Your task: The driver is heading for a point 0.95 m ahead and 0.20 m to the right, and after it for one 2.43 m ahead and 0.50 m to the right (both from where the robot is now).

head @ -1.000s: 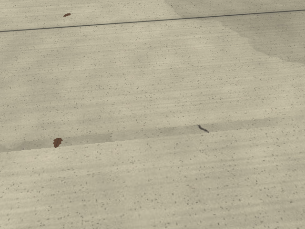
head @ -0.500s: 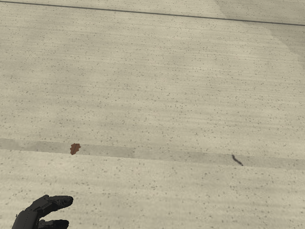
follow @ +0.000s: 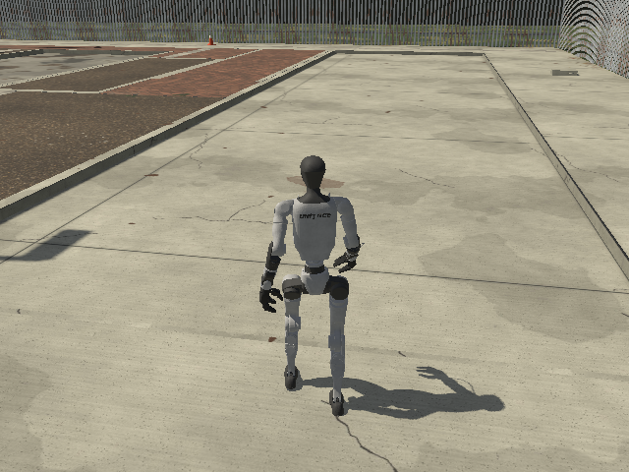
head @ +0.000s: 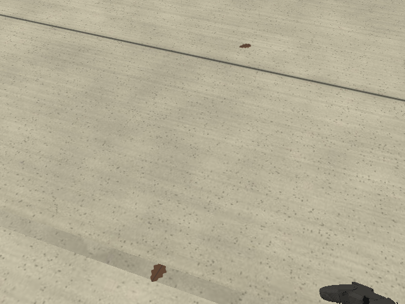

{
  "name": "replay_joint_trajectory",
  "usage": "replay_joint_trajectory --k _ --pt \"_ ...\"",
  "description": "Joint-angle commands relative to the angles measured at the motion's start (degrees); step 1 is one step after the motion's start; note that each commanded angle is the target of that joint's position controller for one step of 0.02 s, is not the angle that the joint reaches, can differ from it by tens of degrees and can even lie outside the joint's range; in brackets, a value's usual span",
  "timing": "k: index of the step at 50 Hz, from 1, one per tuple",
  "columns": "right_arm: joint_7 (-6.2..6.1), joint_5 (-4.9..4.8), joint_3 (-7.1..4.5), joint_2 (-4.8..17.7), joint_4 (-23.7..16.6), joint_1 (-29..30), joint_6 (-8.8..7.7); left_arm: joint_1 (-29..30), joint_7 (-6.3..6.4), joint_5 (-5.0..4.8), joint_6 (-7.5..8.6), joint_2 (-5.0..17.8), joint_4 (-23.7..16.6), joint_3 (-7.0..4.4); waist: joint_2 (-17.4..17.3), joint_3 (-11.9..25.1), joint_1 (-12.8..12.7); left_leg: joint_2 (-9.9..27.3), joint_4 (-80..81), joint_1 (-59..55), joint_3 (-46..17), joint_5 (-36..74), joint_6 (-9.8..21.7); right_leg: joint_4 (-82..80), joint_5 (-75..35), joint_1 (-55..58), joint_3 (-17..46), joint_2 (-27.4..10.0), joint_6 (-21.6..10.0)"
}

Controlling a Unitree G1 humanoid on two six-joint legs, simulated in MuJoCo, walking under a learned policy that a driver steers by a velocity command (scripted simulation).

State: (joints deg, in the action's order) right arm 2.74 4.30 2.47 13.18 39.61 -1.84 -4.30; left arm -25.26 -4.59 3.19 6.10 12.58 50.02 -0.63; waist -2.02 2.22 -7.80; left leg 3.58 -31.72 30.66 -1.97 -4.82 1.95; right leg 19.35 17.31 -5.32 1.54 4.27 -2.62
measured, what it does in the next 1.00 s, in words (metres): walks ahead, turning right: left foot, then right foot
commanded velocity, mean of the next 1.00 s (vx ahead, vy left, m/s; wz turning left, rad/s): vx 0.50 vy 0.00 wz -0.30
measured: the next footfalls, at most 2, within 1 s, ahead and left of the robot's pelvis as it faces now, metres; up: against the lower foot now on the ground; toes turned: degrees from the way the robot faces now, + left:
left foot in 0.04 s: +0.16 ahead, +0.13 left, +0.00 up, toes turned +0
right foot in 0.54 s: +0.41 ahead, -0.20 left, +0.00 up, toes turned -20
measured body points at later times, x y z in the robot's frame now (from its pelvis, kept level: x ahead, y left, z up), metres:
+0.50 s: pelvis +0.26 -0.03 -0.01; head +0.27 -0.04 +0.44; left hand +0.53 +0.11 -0.10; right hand +0.15 -0.26 -0.15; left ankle +0.12 +0.13 -0.74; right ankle +0.38 -0.18 -0.72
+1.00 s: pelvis +0.53 -0.15 -0.04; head +0.54 -0.14 +0.41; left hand +0.54 +0.06 -0.19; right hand +0.63 -0.40 -0.15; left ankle +0.78 -0.08 -0.73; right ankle +0.38 -0.18 -0.74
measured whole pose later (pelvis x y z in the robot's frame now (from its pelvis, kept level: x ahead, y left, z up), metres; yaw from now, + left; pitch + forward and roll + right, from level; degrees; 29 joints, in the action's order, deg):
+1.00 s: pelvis +0.53 -0.15 -0.04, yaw -19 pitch +2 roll -3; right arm 3.8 5.9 1.9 11.7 47.0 -7.6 -3.2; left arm -29.1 -1.4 4.8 7.1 8.6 55.7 2.5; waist -1.9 2.4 -5.5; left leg 6.0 -35.6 40.2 -1.5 22.4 2.7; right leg 38.2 33.6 -6.3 -3.9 6.2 -4.2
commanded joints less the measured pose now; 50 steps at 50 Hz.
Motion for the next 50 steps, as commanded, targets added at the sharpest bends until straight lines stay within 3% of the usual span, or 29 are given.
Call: replay_joint_trajectory --k 1,2,3,4,5,6,8,9,12,15,20,23,25,27,28,29,30,31,32,34,35,36,38,39,40,42,43,46,50 --pt "-1.38 -1.55 -2.87 8.2 -3.8 0.0 -1.79 1.6 0.43 0.33 0.63 9.5 -2.7 -2.38 4.6 -1.0 5.8 -1.6 3.9 -14.7 2.4 2.9 3.8 0.8 -21.0 -6.6 13.1 -14.1 -10.0" --pt "-1.82 -2.04 -4.22 11.1 -2.5 -6.8 -2.36 3.5 0.54 0.75 1.02 8.8 -3.4 -2.16 2.9 3.2 9.7 0.5 2.2 -26.9 0.5 5.7 7.6 9.4 -24.9 -12.4 10.5 -10.4 -6.6" --pt "-2.45 -2.21 -4.89 14.3 -0.9 -18.7 -2.55 -0.9 0.77 1.24 2.14 2.0 -5.4 -0.06 -10.1 19.1 12.3 15.6 4.6 -53.7 -19.0 13.6 22.0 29.3 -12.2 -28.0 3.5 -0.4 -0.6" --pt "-2.98 -1.78 -4.50 11.5 1.1 -26.4 -1.69 0.9 0.02 0.67 2.61 1.9 -5.3 0.20 -10.0 20.6 15.6 23.8 13.2 -58.1 -34.9 2.0 23.6 40.3 12.7 -40.2 2.6 0.7 0.3" --pt "-3.52 -1.32 -4.90 10.5 2.2 -25.1 -2.14 7.5 0.33 0.05 2.19 4.4 -5.3 -0.90 -3.7 5.7 16.1 20.7 16.1 -45.7 -28.9 -11.7 16.4 48.2 8.0 -45.8 4.7 -4.0 -1.1" --pt "-3.65 -1.64 -4.17 7.8 2.5 -20.8 -2.12 8.0 1.38 -0.13 1.73 4.1 -4.4 -1.02 -4.3 0.9 13.2 17.9 18.6 -37.0 -21.3 -17.6 13.0 50.1 3.5 -45.6 3.0 -6.8 -1.4" --pt "-3.90 -2.17 -2.37 1.8 1.7 -15.5 -1.87 7.9 1.55 1.54 0.88 3.4 -4.0 -0.87 -3.0 0.3 9.4 15.3 22.1 -30.0 -13.0 -7.8 11.5 46.3 -2.1 -39.2 3.4 -9.3 -1.5" --pt "-4.19 -1.77 -2.52 1.7 1.2 -13.8 -1.90 9.1 1.04 1.78 0.44 2.3 -4.1 -0.59 -2.8 0.6 8.4 14.6 23.5 -28.3 -9.6 -3.7 11.4 44.7 -2.0 -37.1 2.8 -9.9 -1.0" --pt "-4.17 -0.52 -3.74 4.1 2.1 -14.2 -2.48 13.7 -0.65 0.39 -0.29 1.6 -4.8 -0.36 -2.0 -0.7 8.4 13.1 26.7 -27.5 -0.7 4.2 11.5 37.6 -8.2 -37.9 0.8 -10.2 0.4" --pt "-3.36 0.78 -4.20 5.3 4.5 -17.0 -2.53 17.4 -1.95 -0.02 -0.98 1.0 -5.4 0.29 -1.1 -2.0 8.8 12.6 27.2 -26.5 6.2 12.0 11.0 28.5 -16.8 -36.8 -0.9 -10.1 0.3" --pt "-1.65 1.33 -3.88 6.7 8.7 -20.2 -2.51 21.3 -1.52 0.26 -1.50 3.3 -7.1 -0.39 -2.4 -4.4 8.5 13.2 25.0 -27.4 12.2 13.0 8.6 22.3 -21.2 -32.7 -1.1 -9.0 -1.2" --pt "-1.75 0.67 -4.24 8.2 10.7 -22.5 -2.14 24.7 -0.85 0.36 -1.24 4.8 -8.6 -1.24 -2.1 -6.4 9.2 14.8 22.5 -32.9 13.5 13.1 7.5 19.4 -14.0 -32.0 -2.6 -7.3 -2.6" --pt "-2.33 0.22 -4.94 10.7 11.4 -23.0 -1.87 24.9 -0.34 -0.24 -0.42 6.1 -9.6 -2.13 -2.7 -6.1 8.1 15.0 17.1 -35.7 15.5 23.7 7.0 16.4 -10.0 -27.0 -5.6 -4.2 -4.0" --pt "-2.46 1.32 -4.93 11.7 11.7 -24.0 -2.24 16.8 0.83 -1.84 1.19 10.7 -7.8 -4.34 -1.6 0.0 4.4 11.0 1.3 -28.8 19.4 35.7 3.8 15.6 -15.1 -6.6 -7.9 1.7 -7.6" --pt "-2.25 3.71 -3.28 6.4 11.2 -29.5 -2.82 5.3 2.62 -1.09 1.18 14.4 -5.5 -5.95 6.8 11.6 3.8 7.6 -16.6 -12.8 18.9 20.7 -1.6 22.0 -26.9 18.4 2.0 -2.5 -15.0" --pt "0.04 4.34 -0.64 1.2 9.2 -32.5 -3.49 -7.4 3.58 -0.57 0.26 15.1 -3.4 -5.49 14.4 26.7 1.3 -1.8 -32.0 4.1 12.4 -27.6 -5.3 10.5 -15.3 41.4 31.8 -16.9 -25.9" --pt "1.35 -0.03 -2.14 5.5 7.7 -17.0 -3.20 -14.3 3.12 0.24 0.63 12.7 0.5 -5.68 5.7 12.6 -6.7 -4.7 -42.3 18.2 2.3 -27.7 -3.2 1.9 -9.1 37.0 37.5 -17.4 -20.5" --pt "0.83 -1.79 -2.34 5.8 5.1 -9.4 -3.68 -10.6 3.00 -0.89 1.63 14.5 0.6 -6.48 5.9 1.6 -5.5 -1.7 -46.4 24.3 -2.3 -24.8 -2.0 0.4 -6.4 25.8 33.2 -17.4 -17.4" --pt "-0.39 -0.78 -2.92 8.1 5.4 -9.5 -3.79 -5.8 2.76 -1.59 1.83 11.4 0.4 -5.58 5.0 1.0 -2.2 1.0 -45.8 19.8 -4.1 -22.1 -1.2 0.5 -6.6 15.0 29.8 -17.1 -17.4" --pt "-1.71 0.87 -1.85 4.4 6.7 -13.5 -2.72 3.4 1.76 -1.03 1.77 4.2 -0.7 -2.51 3.3 -2.0 6.5 4.4 -42.4 7.7 -4.4 -15.6 0.4 -1.3 -10.6 -8.3 22.6 -17.0 -16.6" --pt "-1.64 0.84 -1.37 2.4 7.6 -15.6 -1.48 7.8 1.77 -0.67 1.51 2.3 -1.9 -1.68 2.6 -2.3 9.1 5.0 -39.9 4.1 -4.3 -14.3 0.6 -3.7 -9.2 -16.1 21.0 -16.6 -16.5" --pt "-1.19 0.83 -1.60 2.9 7.8 -15.8 -0.52 9.4 2.10 -0.72 1.43 2.3 -2.7 -1.49 1.9 -2.9 9.6 4.8 -36.5 4.2 -3.3 -13.2 0.5 -5.7 -8.1 -19.9 18.6 -16.0 -16.0" --pt "-0.09 0.96 -1.48 2.3 7.6 -14.8 0.24 8.7 2.86 0.69 1.75 4.8 -2.7 -2.00 2.5 -1.9 8.8 5.0 -30.3 4.1 -1.5 -4.9 0.1 -5.6 -10.8 -22.2 13.1 -14.0 -14.9" --pt "0.60 2.35 -0.62 0.1 7.7 -15.0 0.01 6.8 3.43 1.80 2.08 4.5 -1.8 -1.72 2.3 -1.4 8.2 5.4 -30.6 5.4 -2.4 4.0 0.6 -3.2 -11.4 -21.8 12.0 -13.5 -14.5" --pt "0.82 3.08 -0.60 0.0 6.6 -11.4 -0.85 4.3 4.36 1.98 2.69 2.3 -1.0 -0.81 1.1 -1.6 6.3 6.3 -24.7 13.5 -4.8 12.1 0.6 -1.8 -10.4 -15.0 12.2 -13.6 -13.8" --pt "0.98 1.63 -1.10 2.0 6.0 -7.2 -1.42 -0.1 4.47 1.21 2.54 2.4 0.5 -0.29 0.4 -1.3 3.8 5.9 -11.1 14.2 -3.0 27.8 -0.1 2.8 -9.3 -11.7 7.4 -11.4 -12.5" --pt "0.85 1.48 -1.34 1.6 6.0 -5.8 -0.98 -2.3 3.96 1.31 1.86 2.7 1.2 0.10 3.2 -1.8 3.0 4.2 -8.7 8.6 0.0 32.7 -0.2 3.3 -8.3 -15.2 4.9 -9.8 -12.1" --pt "1.12 1.73 -1.99 3.6 4.3 -3.3 0.22 -4.9 2.64 1.51 1.12 2.6 3.0 1.35 4.0 -6.5 3.6 3.1 -9.1 8.6 -0.4 31.3 0.3 5.7 -3.9 -15.7 8.0 -13.1 -12.9" --pt "0.79 1.04 -1.82 3.0 1.1 5.8 0.52 -12.3 3.94 1.66 0.98 2.2 7.1 2.43 2.8 -10.5 -0.3 3.5 0.6 17.5 0.1 26.4 1.3 10.3 -5.0 1.3 8.6 -15.5 -10.5"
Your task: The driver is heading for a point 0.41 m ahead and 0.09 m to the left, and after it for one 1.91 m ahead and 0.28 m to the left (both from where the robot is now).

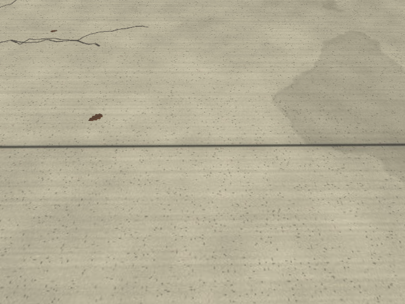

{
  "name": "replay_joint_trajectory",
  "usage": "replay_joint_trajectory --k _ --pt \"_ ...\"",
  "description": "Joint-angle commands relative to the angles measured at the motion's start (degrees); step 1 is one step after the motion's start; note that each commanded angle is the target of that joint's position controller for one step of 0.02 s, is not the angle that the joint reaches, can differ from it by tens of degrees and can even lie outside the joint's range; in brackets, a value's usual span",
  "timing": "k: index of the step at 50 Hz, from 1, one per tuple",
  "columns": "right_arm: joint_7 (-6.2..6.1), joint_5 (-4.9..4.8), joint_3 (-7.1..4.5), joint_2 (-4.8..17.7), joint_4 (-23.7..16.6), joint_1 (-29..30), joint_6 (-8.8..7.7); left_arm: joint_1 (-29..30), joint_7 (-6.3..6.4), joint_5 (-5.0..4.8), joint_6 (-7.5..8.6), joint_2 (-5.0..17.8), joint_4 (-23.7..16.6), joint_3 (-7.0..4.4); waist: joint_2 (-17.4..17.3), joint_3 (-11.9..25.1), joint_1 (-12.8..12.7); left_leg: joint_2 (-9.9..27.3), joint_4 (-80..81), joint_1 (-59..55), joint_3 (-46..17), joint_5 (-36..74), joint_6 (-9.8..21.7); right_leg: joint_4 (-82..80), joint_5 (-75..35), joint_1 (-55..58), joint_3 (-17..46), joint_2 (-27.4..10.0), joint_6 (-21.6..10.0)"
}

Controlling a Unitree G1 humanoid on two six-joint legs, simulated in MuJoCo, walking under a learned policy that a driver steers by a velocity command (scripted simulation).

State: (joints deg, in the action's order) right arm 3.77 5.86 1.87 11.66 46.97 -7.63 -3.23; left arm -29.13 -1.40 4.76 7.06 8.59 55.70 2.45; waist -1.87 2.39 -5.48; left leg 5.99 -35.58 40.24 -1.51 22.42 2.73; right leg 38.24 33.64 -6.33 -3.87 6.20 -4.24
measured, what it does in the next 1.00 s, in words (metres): goes down, turning left: left foot 0.12 m lower, then right foot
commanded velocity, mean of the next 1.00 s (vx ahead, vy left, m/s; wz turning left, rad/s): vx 0.28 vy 0.00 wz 0.25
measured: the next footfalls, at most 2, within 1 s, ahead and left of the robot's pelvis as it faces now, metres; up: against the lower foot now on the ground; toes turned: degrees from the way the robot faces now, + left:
left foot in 0.14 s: +0.29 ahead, +0.14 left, -0.12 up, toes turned +6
right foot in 0.52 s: +0.42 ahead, -0.06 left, -0.12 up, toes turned +26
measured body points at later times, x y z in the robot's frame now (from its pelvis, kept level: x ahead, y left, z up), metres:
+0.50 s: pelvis +0.24 +0.02 -0.09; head +0.28 +0.03 +0.36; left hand +0.38 +0.32 -0.17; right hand +0.42 -0.23 -0.20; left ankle +0.25 +0.14 -0.82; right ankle +0.39 -0.09 -0.80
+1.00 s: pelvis +0.35 +0.05 -0.08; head +0.35 +0.07 +0.37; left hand +0.35 +0.34 -0.20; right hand +0.53 -0.17 -0.18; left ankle +0.29 +0.15 -0.82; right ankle +0.40 -0.07 -0.76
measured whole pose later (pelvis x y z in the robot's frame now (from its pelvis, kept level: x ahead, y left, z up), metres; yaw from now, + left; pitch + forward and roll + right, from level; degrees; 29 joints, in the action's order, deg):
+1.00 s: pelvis +0.35 +0.05 -0.08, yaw +15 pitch +4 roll +0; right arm -0.8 0.2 -4.3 12.7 44.7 -15.2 -4.3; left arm -19.1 1.5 -1.6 1.5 14.9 43.6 -5.0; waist 2.0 4.5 -0.3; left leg -0.3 -23.3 12.6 1.3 -14.9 1.0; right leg 53.2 19.3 -30.9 6.0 2.2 -1.8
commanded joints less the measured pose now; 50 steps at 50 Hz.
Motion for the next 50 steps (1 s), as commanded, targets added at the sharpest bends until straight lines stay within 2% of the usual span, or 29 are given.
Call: replay_joint_trajectory --k 1,2,5,7,8,9,10,11,13,14,15,18,21,25,26,27,28,29,30,32,35,40,43,44,45,46,47,48,50 --pt "0.31 -11.36 -2.48 4.5 -8.7 17.5 -1.67 -3.7 3.48 -7.19 -1.56 11.5 1.0 -3.98 1.0 -15.1 -3.0 -3.0 3.8 6.9 -5.8 -2.7 0.9 -5.7 -25.6 -4.0 13.1 -18.6 -6.4" --pt "0.81 -11.82 -1.87 3.4 -9.0 17.8 -2.24 -4.6 4.36 -7.19 -2.31 11.8 1.3 -3.83 -0.6 -13.4 -2.6 -3.8 5.9 6.6 -4.1 -2.3 1.0 -2.6 -29.5 -0.5 10.6 -18.3 -4.9" --pt "2.33 -7.88 -2.34 3.0 -7.7 13.2 -2.08 -4.9 4.38 -5.52 -3.78 9.1 1.1 -3.75 2.6 -8.1 -1.7 -6.2 12.8 -7.7 4.1 -3.4 1.1 8.6 -46.2 0.6 5.5 -14.9 -1.9" --pt "1.13 -7.07 -5.22 7.4 -0.4 -9.5 -1.06 -0.7 3.03 -4.79 -3.25 8.9 -0.1 -3.68 1.9 1.7 9.8 -7.2 15.7 -36.5 5.7 3.5 4.6 34.5 -50.6 -10.3 2.6 -11.1 0.5" --pt "-0.12 -6.24 -6.30 12.9 1.0 -17.2 -0.60 -2.7 2.03 -3.78 -1.55 5.4 -1.3 -3.50 -11.0 9.3 11.5 5.1 1.3 -63.8 -6.9 39.3 12.5 63.1 -1.9 -35.2 -1.5 -3.4 6.3" --pt "-0.92 -5.47 -5.59 13.6 0.9 -21.4 -0.72 -6.9 0.91 -5.35 0.23 7.9 -4.4 -2.31 -12.3 26.6 12.6 18.2 -6.7 -81.8 -24.6 55.7 24.0 76.1 14.1 -46.2 8.7 -3.7 8.9" --pt "-1.79 -5.13 -6.35 13.5 -0.7 -22.0 0.16 1.0 0.78 -7.20 0.80 12.5 -9.1 -3.20 -6.9 33.0 16.6 20.3 -2.0 -84.3 -29.5 40.8 27.8 77.2 11.0 -51.6 13.2 -6.0 10.6" --pt "-3.19 -5.48 -6.93 14.5 -2.5 -16.0 1.18 5.4 1.16 -7.50 0.56 12.0 -12.6 -2.77 0.0 29.6 13.3 16.9 4.0 -76.3 -29.3 13.9 23.8 66.9 3.6 -53.1 13.0 -10.0 9.0" --pt "-5.03 -5.60 -6.42 13.2 -6.0 -5.3 1.76 8.6 3.72 -5.88 -2.02 11.9 -13.0 -3.86 8.9 16.5 7.7 15.4 13.9 -46.6 -30.7 -5.9 20.7 55.7 -8.8 -45.7 10.9 -11.1 9.2" --pt "-4.81 -4.93 -6.48 13.9 -6.5 -2.4 1.46 8.6 4.62 -5.07 -3.46 12.6 -13.2 -4.58 6.9 10.0 4.6 14.0 16.4 -32.9 -30.0 -4.0 20.4 52.8 -8.7 -39.6 10.6 -11.1 9.5" --pt "-4.55 -5.71 -6.65 14.0 -6.4 -0.9 1.27 8.3 5.15 -4.64 -4.35 11.5 -13.6 -5.00 5.0 3.0 2.5 9.2 17.7 -20.6 -22.1 -1.5 18.0 42.3 -9.4 -34.4 9.9 -11.4 10.1" --pt "-5.04 -5.67 -7.28 13.4 -8.2 0.5 1.64 11.9 5.51 -4.06 -3.57 8.8 -15.0 -5.11 -0.6 5.3 2.4 -1.9 15.6 -12.1 -10.7 4.4 13.0 15.0 -21.7 -19.4 6.8 -6.6 10.7" --pt "-5.92 -6.75 -7.85 12.8 -8.1 -1.3 3.48 15.7 4.78 -4.96 -4.00 8.6 -16.4 -5.31 -4.1 9.5 3.6 -0.6 13.5 -17.6 -13.9 -4.0 11.5 6.3 -27.8 -16.5 8.7 -5.1 11.3" --pt "-6.47 -7.34 -7.99 10.9 -9.7 0.0 4.91 18.5 3.81 -4.52 -4.94 11.4 -19.0 -7.06 -6.4 5.9 2.2 -2.1 10.5 -16.4 -22.1 -28.1 7.0 -6.4 -28.1 -11.1 10.3 -4.8 8.5" --pt "-6.41 -7.38 -7.66 9.2 -9.9 -1.1 4.96 16.9 3.74 -4.01 -4.85 12.6 -18.8 -7.75 -5.2 4.7 1.8 -4.8 6.8 -13.3 -21.5 -33.7 4.5 -11.5 -30.4 -5.8 10.4 -7.4 6.9" --pt "-6.21 -6.75 -6.73 5.3 -9.4 -5.1 4.90 13.7 4.07 -3.09 -4.98 15.8 -19.2 -8.66 3.7 7.6 2.5 -10.0 -6.7 -5.9 -15.4 -51.4 0.8 -14.2 -31.1 3.5 20.4 -19.8 2.2" --pt "-5.97 -7.29 -6.67 5.6 -11.5 -9.2 4.22 14.5 3.82 -2.02 -5.63 18.9 -19.6 -9.54 18.6 8.7 5.7 -15.5 -17.4 2.8 -9.4 -61.3 -1.0 -19.0 -26.7 5.9 36.3 -30.0 -6.4" --pt "-5.86 -6.95 -7.58 9.6 -11.2 -8.3 3.51 16.2 3.54 -2.12 -5.30 17.4 -20.4 -9.47 18.0 7.9 5.4 -10.8 -25.0 5.8 -9.6 -55.4 -2.0 -23.2 -7.9 3.1 42.9 -29.3 -9.4" --pt "-6.07 -6.75 -8.39 12.0 -10.1 -7.0 3.76 17.9 3.43 -2.76 -5.08 14.7 -20.8 -8.86 13.9 5.0 5.1 -9.7 -27.8 5.2 -9.0 -50.4 -2.5 -23.9 1.1 -0.6 38.1 -25.3 -7.5" --pt "-5.91 -5.23 -8.35 10.5 -7.2 -9.6 4.46 19.7 2.77 -4.28 -5.00 12.6 -19.6 -8.07 11.1 2.3 7.0 -8.2 -29.3 0.8 -4.6 -44.9 -4.4 -25.0 0.4 -6.6 30.4 -19.7 -4.5" --pt "-4.62 -5.35 -7.46 7.7 -7.2 -6.1 2.65 18.8 2.39 -4.77 -4.82 12.9 -18.6 -8.30 10.6 -1.4 6.3 -7.2 -21.1 -6.3 1.4 -39.4 -4.4 -26.9 -8.4 -14.1 22.7 -14.9 -5.0" --pt "-4.22 -6.53 -6.97 6.6 -8.7 -0.9 0.06 14.1 2.96 -5.80 -5.03 15.1 -16.7 -9.37 13.4 0.6 4.4 -8.3 0.2 -17.0 1.4 -43.5 -3.5 -25.6 -9.2 -11.5 25.0 -15.8 -7.3" --pt "-4.06 -7.02 -7.59 6.8 -6.9 -4.9 -1.09 13.8 3.46 -6.43 -6.03 14.3 -16.5 -9.20 10.4 1.0 7.4 -7.9 14.3 -29.5 1.4 -34.5 -1.2 -22.6 -5.1 -16.0 26.8 -13.5 -5.9" --pt "-4.37 -6.86 -8.07 7.9 -5.9 -8.8 -1.22 14.7 3.47 -6.37 -6.01 12.4 -16.8 -8.74 8.6 2.6 9.3 -4.6 14.7 -38.8 -0.1 -34.3 -0.3 -18.4 -4.4 -22.3 25.2 -11.4 -3.7" --pt "-4.95 -6.04 -8.74 10.4 -4.5 -16.8 -1.20 16.8 3.23 -6.10 -5.66 7.6 -17.8 -7.45 1.2 5.2 12.6 5.2 17.6 -50.1 -10.3 -42.5 2.0 -3.5 -2.7 -33.2 19.2 -5.8 0.3" --pt "-4.58 -4.84 -10.27 16.6 -3.2 -18.6 -0.84 16.4 3.16 -7.00 -4.43 6.5 -20.4 -7.11 -11.4 3.4 11.3 16.8 23.2 -50.7 -28.1 -57.8 8.0 8.2 -3.9 -45.3 11.3 -1.6 1.5" --pt "-4.67 -4.70 -10.06 14.5 -3.5 -16.0 -1.33 17.8 3.19 -7.01 -3.59 11.4 -20.5 -8.20 -9.3 -0.6 10.5 19.1 24.9 -46.4 -31.7 -62.3 11.0 16.6 -7.0 -48.8 13.5 -6.9 1.5" --pt "-4.96 -5.45 -9.06 11.0 -4.0 -12.5 -1.74 16.8 2.94 -6.90 -3.52 13.2 -19.4 -8.88 -8.3 -3.0 8.9 16.0 25.6 -45.7 -27.2 -59.1 9.4 19.7 -11.4 -50.4 14.2 -7.5 1.6" --pt "-4.98 -6.01 -8.29 8.4 -4.0 -8.8 -1.88 15.4 2.84 -5.73 -3.96 12.3 -17.7 -9.01 -6.7 -4.2 7.5 12.3 26.5 -44.4 -17.0 -46.1 6.2 22.5 -17.9 -50.1 13.6 -8.9 2.8"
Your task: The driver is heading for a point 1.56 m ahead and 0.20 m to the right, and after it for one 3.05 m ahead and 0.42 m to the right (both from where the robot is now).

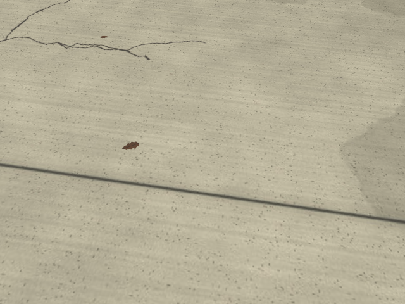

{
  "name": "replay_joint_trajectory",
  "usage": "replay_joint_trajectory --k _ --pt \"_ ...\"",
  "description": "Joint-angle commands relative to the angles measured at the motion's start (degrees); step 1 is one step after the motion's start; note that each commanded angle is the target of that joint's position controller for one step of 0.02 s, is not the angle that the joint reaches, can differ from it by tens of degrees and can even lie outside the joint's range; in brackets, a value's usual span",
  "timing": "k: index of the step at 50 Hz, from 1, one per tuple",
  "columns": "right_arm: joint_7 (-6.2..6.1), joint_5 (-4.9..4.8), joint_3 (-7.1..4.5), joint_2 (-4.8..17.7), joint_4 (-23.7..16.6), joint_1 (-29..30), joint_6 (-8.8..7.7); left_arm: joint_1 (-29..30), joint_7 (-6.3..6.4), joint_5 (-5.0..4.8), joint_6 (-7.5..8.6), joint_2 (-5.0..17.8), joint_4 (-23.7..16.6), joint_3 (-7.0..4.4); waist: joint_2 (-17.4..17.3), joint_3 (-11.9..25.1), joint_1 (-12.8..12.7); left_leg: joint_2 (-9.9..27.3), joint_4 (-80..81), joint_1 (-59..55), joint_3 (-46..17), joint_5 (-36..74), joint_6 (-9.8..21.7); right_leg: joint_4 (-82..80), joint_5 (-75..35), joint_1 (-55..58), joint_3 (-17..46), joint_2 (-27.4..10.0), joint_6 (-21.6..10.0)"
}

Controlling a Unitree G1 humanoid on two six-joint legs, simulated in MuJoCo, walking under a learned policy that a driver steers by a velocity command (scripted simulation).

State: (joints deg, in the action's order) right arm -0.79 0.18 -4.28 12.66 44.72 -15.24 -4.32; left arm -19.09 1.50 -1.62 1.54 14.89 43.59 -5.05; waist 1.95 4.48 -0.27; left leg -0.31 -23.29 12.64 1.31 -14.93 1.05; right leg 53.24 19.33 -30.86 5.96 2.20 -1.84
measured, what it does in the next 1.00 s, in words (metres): walks ahead: right foot, then left foot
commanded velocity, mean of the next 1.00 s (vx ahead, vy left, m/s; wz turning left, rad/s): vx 0.49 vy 0.00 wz -0.14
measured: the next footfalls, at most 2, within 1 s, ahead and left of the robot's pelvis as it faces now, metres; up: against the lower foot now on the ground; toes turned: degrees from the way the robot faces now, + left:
right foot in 0.34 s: +0.29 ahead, -0.20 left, +0.00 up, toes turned -15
left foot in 0.88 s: +0.65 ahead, -0.07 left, +0.00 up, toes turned -9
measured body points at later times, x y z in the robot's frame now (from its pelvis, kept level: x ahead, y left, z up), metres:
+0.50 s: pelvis +0.23 -0.10 -0.01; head +0.27 -0.12 +0.44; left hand +0.44 +0.11 -0.11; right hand +0.24 -0.40 -0.13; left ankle +0.22 +0.07 -0.65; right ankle +0.25 -0.19 -0.74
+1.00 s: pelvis +0.53 -0.12 -0.02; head +0.57 -0.13 +0.43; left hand +0.66 +0.14 -0.13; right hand +0.64 -0.41 -0.12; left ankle +0.61 -0.07 -0.74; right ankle +0.36 -0.23 -0.64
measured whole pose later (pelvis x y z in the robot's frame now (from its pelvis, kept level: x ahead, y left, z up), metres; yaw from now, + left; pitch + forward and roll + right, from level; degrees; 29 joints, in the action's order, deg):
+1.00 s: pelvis +0.53 -0.12 -0.02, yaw -7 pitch +2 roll +0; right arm 2.2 -0.9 -3.6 16.6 40.4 -10.6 -4.0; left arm -15.3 -0.2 -0.5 5.3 16.3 44.4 -2.6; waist 0.2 -2.6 0.1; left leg -5.2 -31.3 24.6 0.5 -9.0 5.4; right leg 68.3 23.7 -18.3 2.0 1.2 -0.7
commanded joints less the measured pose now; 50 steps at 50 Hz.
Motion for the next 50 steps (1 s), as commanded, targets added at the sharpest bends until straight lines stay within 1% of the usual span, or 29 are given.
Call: replay_joint_trajectory --k 1,3,6,9,12,14,15,16,17,18,19,20,21,22,24,25,29,32,34,39,42,43,44,45,46,47,48,49,50 --pt "-0.43 -0.04 -1.87 6.8 -1.3 -1.0 -0.87 5.8 -0.28 0.86 1.40 5.2 -5.4 -1.44 -9.3 -6.8 2.2 17.2 14.5 -15.0 -15.0 -1.3 7.0 8.2 -6.9 -24.0 3.4 -5.3 0.8" --pt "-0.37 0.40 -1.81 6.5 0.1 -2.0 -1.07 6.5 -0.76 0.79 1.14 3.3 -5.8 -0.97 -8.3 -6.6 2.4 15.0 14.6 -12.3 -7.4 8.6 6.6 8.4 -11.9 -21.2 1.3 -5.3 1.7" --pt "-0.49 0.35 -1.96 7.6 1.6 -2.6 -0.90 10.4 -1.47 0.53 0.81 1.9 -8.1 -0.29 -8.0 -8.0 3.0 13.9 14.7 -8.8 -0.5 13.8 6.6 1.1 -18.1 -17.1 -1.4 -6.0 2.3" --pt "-0.73 -0.33 -2.31 9.4 2.7 -3.5 -0.65 16.2 -2.85 0.65 0.88 0.9 -10.8 0.46 -7.7 -9.7 4.5 14.7 14.4 -7.6 3.3 14.8 6.3 -7.5 -20.9 -12.6 -4.5 -6.4 1.3" --pt "-0.45 -1.33 -2.84 11.4 3.8 -4.8 -0.23 19.1 -4.19 0.31 0.59 1.7 -12.9 0.41 -6.9 -10.8 4.6 16.6 12.8 -11.0 5.3 16.7 5.6 -12.6 -16.4 -9.9 -6.9 -6.1 -1.1" --pt "-0.34 -1.79 -3.31 13.1 3.9 -4.6 0.25 18.4 -4.68 0.48 0.41 3.1 -13.6 -0.26 -7.7 -9.2 2.9 17.0 7.2 -13.0 7.4 32.8 4.8 -14.6 -10.3 -3.9 -10.2 -3.4 -3.5" --pt "-0.43 -1.97 -3.62 14.4 3.9 -4.4 0.58 15.1 -4.72 0.55 0.29 4.6 -13.2 -1.09 -8.6 -6.2 0.5 16.8 0.7 -13.3 8.7 44.8 4.2 -15.0 -7.6 2.6 -12.2 -0.8 -4.8" --pt "-0.55 -2.03 -3.56 14.7 3.7 -4.0 0.85 6.2 -4.63 0.33 0.18 6.9 -11.0 -2.53 -7.6 -1.4 -4.7 15.3 -10.6 -11.0 10.5 51.7 3.1 -18.3 -9.6 15.0 -13.4 2.1 -6.8" --pt "-0.72 -1.34 -3.00 13.6 3.1 -4.7 0.52 -3.7 -3.82 0.05 -0.13 10.8 -8.4 -4.45 -4.4 4.0 -9.2 13.3 -25.9 0.9 10.9 44.0 0.9 -18.6 -12.5 33.4 -8.4 1.2 -9.2" --pt "0.37 1.36 0.10 5.2 -0.7 -9.8 -0.78 -4.9 -3.24 -0.70 0.40 19.0 -8.1 -5.51 13.9 11.0 -3.9 3.4 -50.2 27.2 7.9 -11.1 -3.0 -23.1 -4.8 55.4 24.8 -16.2 -20.0" --pt "1.32 -0.60 -0.06 8.5 -1.1 -5.2 -3.45 -9.5 -3.01 -0.26 0.84 15.8 -9.2 -4.18 9.9 22.2 -7.5 -0.6 -58.3 32.1 -6.5 -19.5 -2.4 -34.8 4.9 58.7 43.9 -21.6 -23.7" --pt "1.59 -3.11 -1.22 11.9 -2.7 1.1 -4.31 -7.5 -3.16 0.82 1.36 12.4 -8.0 -3.04 6.5 13.7 -8.3 2.2 -58.2 37.3 -7.1 -13.6 -1.1 -36.0 0.7 54.4 35.5 -19.8 -19.6" --pt "1.12 -2.50 -0.60 10.7 -3.7 3.3 -4.66 -3.2 -2.96 0.55 1.80 11.0 -8.3 -2.50 3.3 7.4 -6.0 4.5 -53.9 36.3 -6.5 -8.7 -0.2 -35.8 -4.7 45.1 28.7 -17.5 -17.7" --pt "0.54 -0.82 -0.71 10.5 -3.1 3.7 -4.52 1.9 -2.79 0.68 1.90 9.1 -9.1 -1.77 -0.4 3.1 -3.1 6.5 -48.8 32.3 -6.4 -5.7 -0.4 -35.9 -11.0 35.5 22.8 -15.3 -16.0" --pt "0.77 -0.60 -1.06 10.3 -1.6 -0.1 -2.72 7.1 -2.44 1.92 2.14 6.1 -10.2 -0.58 0.8 1.2 1.0 9.0 -44.1 23.9 -6.0 -2.7 -0.6 -38.5 -19.7 24.6 15.5 -13.4 -14.8" --pt "0.88 -0.64 -0.95 9.4 -1.0 -1.2 -1.94 7.6 -2.41 1.81 2.56 5.9 -9.7 -0.46 0.9 0.6 1.6 9.1 -42.6 22.9 -5.2 -1.6 -1.1 -39.7 -22.4 22.2 13.3 -13.1 -14.9" --pt "0.65 -0.20 -0.07 7.2 -2.2 4.0 -0.33 5.2 -2.05 1.62 3.80 7.4 -6.5 -0.51 0.1 -4.2 0.6 9.5 -32.3 25.9 -4.3 10.4 -2.5 -43.7 -25.3 18.4 5.0 -12.1 -13.6" --pt "1.35 -0.66 0.36 6.7 -2.9 8.2 -0.69 4.5 -1.85 1.66 4.16 7.6 -4.9 -0.25 0.4 -6.0 -1.2 7.8 -20.8 24.4 -3.3 22.8 -1.5 -44.8 -22.4 19.1 -0.5 -10.2 -10.6" --pt "1.93 -1.20 0.74 6.4 -3.9 11.5 -0.91 3.2 -1.85 1.53 4.40 8.5 -3.5 -0.41 0.4 -7.3 -2.9 6.6 -15.8 23.3 -2.5 26.6 -0.8 -45.8 -20.2 20.6 -1.9 -11.2 -9.9" --pt "3.67 -1.51 0.94 6.7 -7.2 16.4 -0.89 0.1 -1.65 1.35 3.29 9.1 -0.1 -0.88 -0.3 -9.4 -4.7 4.4 -10.3 30.2 -3.2 18.8 1.7 -42.0 -26.2 34.6 -4.0 -15.7 -8.9" --pt "4.55 -1.15 0.43 8.0 -8.2 13.7 -0.79 1.7 -0.78 1.14 1.90 10.8 -0.2 -1.35 2.0 -5.8 -2.3 0.9 -9.7 24.1 1.2 9.1 4.0 -33.8 -49.1 38.3 -6.6 -15.9 -6.9" --pt "4.41 -0.96 -0.42 9.6 -7.7 9.7 -0.51 2.5 -0.37 1.14 1.42 11.7 -0.5 -1.51 3.2 -2.5 0.0 -1.4 -9.9 17.8 3.3 6.6 5.1 -27.5 -59.9 38.3 -7.8 -15.1 -5.9" --pt "4.01 -0.93 -1.83 12.0 -5.9 1.6 -0.35 3.6 0.09 1.09 0.94 11.6 -1.0 -1.29 2.1 2.0 4.6 -3.7 -7.0 5.9 4.0 9.2 7.0 -16.2 -63.8 34.8 -10.2 -12.9 -4.1" --pt "3.18 -0.85 -3.29 16.7 -4.7 -7.9 -0.03 2.7 0.64 2.01 1.34 9.9 -2.3 -0.39 -3.2 8.7 8.2 4.6 -7.1 -12.5 -8.8 13.4 11.0 1.2 -47.5 21.3 -11.6 -10.8 -1.6" --pt "3.24 -1.59 -3.92 20.2 -4.5 -9.5 -0.36 -4.1 -0.68 3.23 2.90 2.8 -3.8 1.97 -17.2 15.0 3.0 17.8 -2.6 -33.4 -39.8 2.6 21.9 21.1 6.0 -4.5 -8.0 2.1 2.6" --pt "3.04 -1.77 -2.56 14.8 -4.7 -11.4 -0.23 0.4 -1.66 1.81 4.81 7.0 -3.4 1.45 -12.4 18.1 7.1 18.1 3.6 -37.4 -46.9 -3.9 21.2 26.6 11.8 -11.6 1.3 1.2 1.8" --pt "2.59 -1.26 -2.06 13.1 -5.3 -8.6 -0.08 5.7 -2.27 -0.17 6.02 9.1 -5.7 0.99 -9.4 10.4 7.7 16.8 4.9 -32.1 -39.1 -2.3 18.7 25.9 7.0 -15.5 1.6 -1.7 1.0" --pt "2.33 -1.03 -1.91 12.8 -6.4 -5.0 0.05 8.7 -2.10 0.22 6.69 8.6 -6.6 1.36 -3.1 5.4 6.1 15.0 5.5 -23.8 -33.7 2.6 17.3 21.7 2.9 -14.4 0.7 -4.1 0.7" --pt "2.20 -0.86 -1.59 11.8 -7.2 -1.9 0.17 10.1 -1.75 1.60 6.82 8.7 -7.0 1.04 -0.2 1.3 3.9 13.3 6.7 -15.9 -29.9 8.8 16.8 16.7 0.9 -12.0 0.0 -5.5 1.2"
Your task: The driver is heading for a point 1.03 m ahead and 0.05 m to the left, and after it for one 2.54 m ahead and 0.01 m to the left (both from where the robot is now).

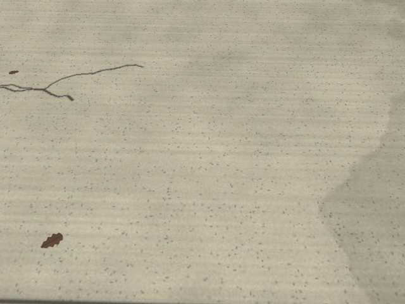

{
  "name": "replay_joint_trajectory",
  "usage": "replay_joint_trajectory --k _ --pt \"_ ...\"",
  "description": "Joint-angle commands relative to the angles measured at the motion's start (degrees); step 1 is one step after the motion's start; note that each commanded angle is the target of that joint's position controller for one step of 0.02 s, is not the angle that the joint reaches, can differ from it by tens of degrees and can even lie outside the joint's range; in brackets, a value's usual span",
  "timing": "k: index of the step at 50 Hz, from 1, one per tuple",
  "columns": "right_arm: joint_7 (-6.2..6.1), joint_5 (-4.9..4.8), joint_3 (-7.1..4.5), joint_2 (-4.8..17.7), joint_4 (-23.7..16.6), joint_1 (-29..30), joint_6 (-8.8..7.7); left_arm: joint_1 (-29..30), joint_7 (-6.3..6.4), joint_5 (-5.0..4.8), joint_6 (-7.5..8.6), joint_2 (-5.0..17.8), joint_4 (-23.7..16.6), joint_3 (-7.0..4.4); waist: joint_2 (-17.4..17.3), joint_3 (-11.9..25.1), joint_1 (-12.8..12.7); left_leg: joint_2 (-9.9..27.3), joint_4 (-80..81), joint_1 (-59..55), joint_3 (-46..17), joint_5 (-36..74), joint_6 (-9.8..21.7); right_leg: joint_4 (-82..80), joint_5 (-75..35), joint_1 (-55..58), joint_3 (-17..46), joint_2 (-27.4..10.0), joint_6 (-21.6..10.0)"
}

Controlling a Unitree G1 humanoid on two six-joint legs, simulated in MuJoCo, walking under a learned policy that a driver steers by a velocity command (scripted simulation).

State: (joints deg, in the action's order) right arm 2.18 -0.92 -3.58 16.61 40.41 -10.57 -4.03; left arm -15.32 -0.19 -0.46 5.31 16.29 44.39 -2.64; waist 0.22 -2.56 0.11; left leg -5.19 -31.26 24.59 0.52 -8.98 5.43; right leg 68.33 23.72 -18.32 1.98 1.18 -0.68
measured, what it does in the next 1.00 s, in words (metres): walks ahead: right foot, then left foot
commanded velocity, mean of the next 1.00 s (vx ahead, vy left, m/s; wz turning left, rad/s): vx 0.50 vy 0.00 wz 0.20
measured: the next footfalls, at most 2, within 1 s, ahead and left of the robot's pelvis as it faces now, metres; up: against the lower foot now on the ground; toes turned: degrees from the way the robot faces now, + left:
right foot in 0.36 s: +0.40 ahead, -0.11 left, +0.00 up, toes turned +17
left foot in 0.84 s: +0.56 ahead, +0.20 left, +0.00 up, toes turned +13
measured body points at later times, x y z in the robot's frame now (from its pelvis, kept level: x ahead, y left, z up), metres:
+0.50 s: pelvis +0.29 -0.04 +0.01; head +0.31 -0.04 +0.46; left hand +0.37 +0.26 -0.08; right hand +0.44 -0.28 -0.11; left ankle +0.16 +0.07 -0.64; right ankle +0.36 -0.13 -0.73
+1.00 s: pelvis +0.52 +0.09 +0.01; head +0.54 +0.10 +0.46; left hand +0.53 +0.38 -0.11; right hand +0.71 -0.14 -0.07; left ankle +0.53 +0.19 -0.73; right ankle +0.50 -0.07 -0.64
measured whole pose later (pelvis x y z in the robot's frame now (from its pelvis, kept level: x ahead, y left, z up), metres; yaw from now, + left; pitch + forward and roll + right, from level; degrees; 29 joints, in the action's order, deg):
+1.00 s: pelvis +0.52 +0.09 +0.01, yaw +10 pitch +1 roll +0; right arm 1.0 0.5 -2.8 14.3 39.5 -11.3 -4.8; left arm -18.5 0.1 -1.8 2.7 18.0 46.4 -3.6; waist 2.3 -1.1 -0.9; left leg -0.3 -25.2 15.8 3.7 -10.8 1.7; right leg 65.1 20.1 -27.5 3.0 -2.9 -0.2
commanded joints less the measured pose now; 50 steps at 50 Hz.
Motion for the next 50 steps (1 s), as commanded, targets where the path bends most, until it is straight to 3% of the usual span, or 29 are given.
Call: replay_joint_trajectory --k 1,4,8,10,13,16,17,18,19,20,21,22,23,24,25,27,32,34,38,40,41,42,43,44,45,46,47,48,50 --pt "-1.00 0.83 -1.84 7.0 -3.7 -5.0 -0.17 5.6 0.08 0.96 2.60 7.4 -8.0 -1.72 0.2 7.3 1.5 16.7 16.0 -22.8 -26.6 7.6 12.3 -0.8 -4.7 -20.7 4.3 -5.6 0.5" --pt "-1.58 0.40 -1.90 7.1 -4.2 -3.8 -0.07 3.4 0.42 1.42 0.94 5.9 -7.8 -1.53 -2.0 4.8 -0.8 14.4 18.2 -14.8 -21.5 13.8 12.5 -8.4 -6.0 -18.0 2.6 -6.2 3.0" --pt "-2.75 -0.18 -2.61 9.2 -3.1 -5.9 0.50 11.2 0.51 1.53 0.60 3.2 -9.5 -0.39 -3.4 2.8 1.7 9.6 17.9 -8.2 -15.1 12.5 9.0 -25.7 -21.5 -13.6 0.9 -3.8 5.1" --pt "-3.02 -0.35 -2.67 9.3 -2.4 -7.9 0.99 14.9 0.11 0.99 0.97 3.0 -10.2 -0.26 -4.4 3.0 3.5 8.8 16.8 -7.5 -15.4 9.2 7.5 -32.6 -27.9 -10.0 0.6 -1.7 5.2" --pt "-3.11 -0.79 -2.70 9.0 -1.5 -10.4 1.58 18.0 -0.48 0.19 1.54 4.5 -11.2 -0.84 -5.2 3.1 4.4 10.4 13.6 -11.5 -20.2 4.4 6.6 -37.9 -27.5 -8.7 2.3 -0.6 4.4" --pt "-3.31 -0.57 -2.86 8.7 -1.7 -9.8 2.04 16.0 -0.88 -0.13 2.32 6.6 -10.9 -2.01 -7.2 3.4 2.4 12.1 8.4 -15.9 -25.4 3.6 5.3 -41.0 -21.1 -5.3 3.2 -0.4 2.0" --pt "-3.27 -0.51 -2.67 7.9 -2.1 -8.9 2.15 12.2 -0.73 -0.10 2.58 7.2 -9.9 -2.59 -7.5 4.5 0.2 11.0 5.5 -15.4 -25.4 5.0 4.3 -43.2 -20.8 -0.1 2.4 -0.5 0.6" --pt "-3.08 -0.19 -1.91 5.7 -2.8 -8.4 1.96 6.5 -0.35 0.55 2.82 8.9 -9.1 -3.44 -6.5 8.9 -2.8 8.4 -2.3 -12.9 -23.0 6.3 2.4 -43.2 -20.3 10.0 4.3 -3.8 -1.8" --pt "-3.00 0.97 -0.60 2.1 -3.8 -9.5 1.71 -2.6 0.09 1.21 2.77 12.1 -8.2 -4.22 0.9 17.1 -5.7 4.4 -18.5 -5.9 -16.9 -4.9 0.1 -42.4 -18.2 24.4 14.5 -14.0 -5.4" --pt "-3.03 -1.14 0.01 0.8 -4.8 -17.9 1.24 -6.6 -0.53 1.52 1.95 15.5 -5.3 -5.14 21.1 21.5 -1.8 -1.3 -34.7 13.4 -10.9 -25.6 -3.1 -48.3 -3.4 38.1 41.6 -24.4 -14.7" --pt "-3.24 -1.52 -0.86 6.2 -2.6 -17.1 1.23 -5.1 -0.89 0.22 1.80 9.8 -6.3 -3.99 12.9 16.3 -3.3 2.9 -41.0 19.3 -12.7 -23.0 -4.0 -51.0 8.4 34.9 43.7 -23.7 -13.7" --pt "-3.15 -0.95 -1.49 8.4 -3.2 -10.7 1.38 -3.0 -0.75 0.14 1.48 6.8 -6.4 -3.14 7.2 9.3 -4.8 4.3 -42.3 20.5 -11.4 -17.5 -4.3 -51.5 5.8 28.4 34.6 -21.0 -11.5" --pt "-3.21 -0.21 -1.41 7.7 -4.0 -7.1 1.40 -0.6 -0.80 0.73 1.14 6.2 -6.6 -2.64 3.1 5.9 -3.9 5.8 -41.2 18.9 -9.6 -13.9 -4.6 -52.2 -1.8 22.1 28.1 -18.6 -10.5" --pt "-3.02 0.37 -1.43 6.9 -4.9 -4.6 1.09 0.8 -0.81 0.92 0.93 5.3 -6.1 -2.31 2.6 3.0 -3.2 7.1 -38.4 18.4 -9.3 -11.6 -4.6 -53.2 -8.5 17.6 23.7 -16.7 -10.8" --pt "-2.63 0.17 -1.35 5.9 -5.2 -4.6 0.95 1.3 -0.72 1.28 1.00 4.8 -5.7 -1.95 4.2 2.6 -1.8 8.5 -36.2 15.9 -8.8 -10.2 -4.5 -54.3 -12.7 14.6 20.1 -15.1 -10.5" --pt "-2.21 -0.01 -0.89 3.9 -4.9 -5.3 0.98 1.0 -0.80 0.76 1.27 4.4 -4.5 -1.81 5.9 3.0 -0.8 9.2 -31.9 13.9 -6.8 -9.9 -4.8 -56.0 -17.8 12.7 16.0 -13.7 -11.3" --pt "-1.57 0.78 0.76 1.2 -7.0 2.9 0.21 -0.8 -0.48 -0.37 0.75 8.3 -2.0 -2.64 4.1 1.6 -2.6 10.5 -14.4 12.1 -3.2 0.9 -5.8 -58.9 -25.1 10.5 8.9 -12.8 -12.0" --pt "-1.24 0.59 0.96 1.1 -7.7 6.6 -0.37 -2.5 -0.43 -0.97 0.17 9.1 -0.9 -2.67 4.1 1.0 -3.7 8.9 -7.4 8.2 -2.1 5.7 -6.3 -58.4 -25.7 9.1 7.1 -11.5 -11.2" --pt "-0.48 -0.10 0.32 3.1 -9.2 10.8 -1.29 -6.1 -0.22 -1.61 -0.91 10.4 0.9 -2.91 4.8 0.5 -4.2 6.8 0.0 3.3 -2.4 6.8 -5.9 -55.4 -24.2 11.2 9.8 -13.4 -10.0" --pt "-0.47 -0.13 -0.48 4.6 -8.6 7.8 -1.70 -5.6 0.12 -1.67 -1.49 11.0 1.2 -3.09 5.2 1.7 -1.3 6.2 3.8 -3.3 -2.1 5.9 -4.5 -51.8 -25.0 11.4 10.8 -13.7 -8.3" --pt "-0.87 0.16 -1.44 6.2 -7.1 3.0 -1.72 -5.6 0.23 -1.48 -1.57 10.3 1.2 -2.80 4.7 4.3 1.3 5.4 5.4 -11.5 -1.3 5.2 -3.2 -46.8 -29.6 9.9 9.5 -11.7 -7.0" --pt "-1.52 0.88 -2.66 8.9 -5.7 -4.6 -1.73 -5.1 0.16 -0.85 -1.36 8.0 0.7 -1.95 3.3 9.6 5.2 9.4 4.7 -23.8 -4.3 5.5 -1.0 -36.0 -28.4 4.8 7.0 -8.4 -4.9" --pt "-2.30 2.14 -3.72 13.4 -5.0 -13.4 -1.26 -5.8 0.30 0.54 -0.93 2.8 -1.4 -0.37 -6.6 18.7 7.8 22.7 4.2 -41.3 -19.2 3.3 3.1 -16.4 -10.7 -9.4 2.2 -2.5 -1.5" --pt "-1.81 2.20 -3.75 14.2 -4.2 -14.7 -0.67 -11.5 0.45 -1.12 -0.18 2.1 -2.0 0.03 -19.6 23.3 5.4 30.4 11.5 -45.9 -39.8 -8.5 9.4 -3.4 11.1 -21.7 3.5 0.8 -0.2" --pt "-1.65 1.32 -2.49 9.1 -4.1 -12.3 -0.64 -9.0 0.53 -2.18 -0.40 7.6 -1.3 -1.52 -12.3 16.2 5.8 28.1 13.5 -40.5 -36.7 -15.8 8.1 2.7 7.6 -26.2 5.9 -2.5 0.1" --pt "-1.60 0.74 -1.69 6.7 -4.0 -9.3 -0.74 -5.1 0.40 -2.13 -0.62 8.6 -2.0 -1.98 -9.7 9.8 5.2 25.9 14.6 -33.9 -28.0 -14.2 6.4 2.8 2.5 -27.3 4.8 -4.4 -0.1" --pt "-1.41 1.08 -1.21 5.4 -4.0 -5.7 -0.89 -3.4 0.56 -1.57 -0.96 7.7 -2.0 -2.02 -6.8 6.9 3.3 23.4 16.3 -27.8 -22.7 -9.7 5.4 1.5 -1.6 -25.2 4.0 -6.1 0.1" --pt "-1.21 1.39 -0.88 3.9 -3.6 -3.5 -1.19 -2.9 0.50 -1.15 -1.47 7.0 -2.1 -2.22 -7.1 4.4 1.9 21.7 18.2 -23.3 -18.3 -4.6 5.2 -0.4 -4.4 -23.5 4.1 -7.4 0.4" --pt "-1.25 1.68 -1.03 3.3 -2.7 -1.4 -2.04 -3.5 0.25 -1.34 -2.69 4.6 -2.0 -2.01 -7.3 2.9 -0.1 20.3 21.3 -17.9 -11.7 2.2 5.1 -1.8 -7.9 -19.7 3.9 -8.5 0.9"
Velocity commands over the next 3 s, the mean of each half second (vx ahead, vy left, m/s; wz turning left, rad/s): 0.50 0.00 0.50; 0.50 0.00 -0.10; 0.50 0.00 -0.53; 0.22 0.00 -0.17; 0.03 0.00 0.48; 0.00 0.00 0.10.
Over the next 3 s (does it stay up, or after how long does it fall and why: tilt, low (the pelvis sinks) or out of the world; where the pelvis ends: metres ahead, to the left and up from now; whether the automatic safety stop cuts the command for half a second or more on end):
stays up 1.00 0.06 0.01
